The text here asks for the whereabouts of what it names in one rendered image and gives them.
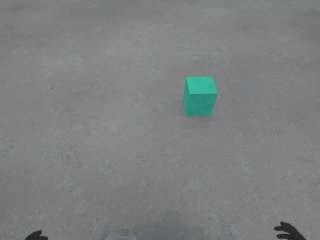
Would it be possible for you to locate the left robot hand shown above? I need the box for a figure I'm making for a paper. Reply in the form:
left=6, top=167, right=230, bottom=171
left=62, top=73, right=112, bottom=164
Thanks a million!
left=25, top=230, right=48, bottom=240

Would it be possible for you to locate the right robot hand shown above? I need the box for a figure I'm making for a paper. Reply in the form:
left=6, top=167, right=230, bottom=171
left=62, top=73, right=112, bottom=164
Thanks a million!
left=274, top=221, right=306, bottom=240

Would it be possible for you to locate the left robot thigh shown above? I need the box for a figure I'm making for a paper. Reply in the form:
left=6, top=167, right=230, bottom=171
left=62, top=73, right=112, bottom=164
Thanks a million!
left=106, top=229, right=136, bottom=240

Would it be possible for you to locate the carton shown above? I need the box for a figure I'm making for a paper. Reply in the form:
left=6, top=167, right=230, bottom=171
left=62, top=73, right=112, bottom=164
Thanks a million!
left=183, top=76, right=218, bottom=116

